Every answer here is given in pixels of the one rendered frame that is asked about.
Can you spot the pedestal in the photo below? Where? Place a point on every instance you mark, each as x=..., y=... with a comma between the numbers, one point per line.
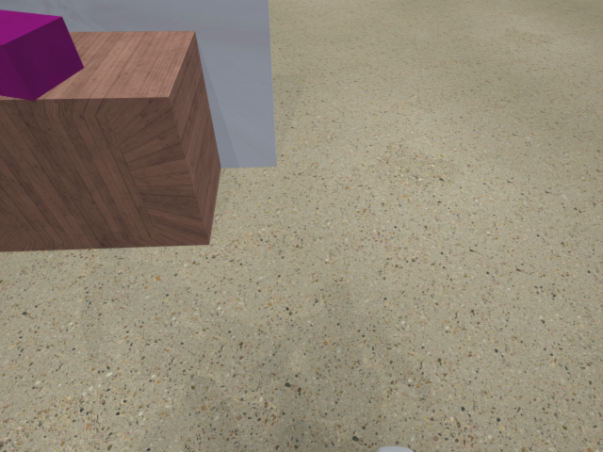
x=122, y=154

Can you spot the carton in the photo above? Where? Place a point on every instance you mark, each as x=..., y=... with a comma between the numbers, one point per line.
x=36, y=54

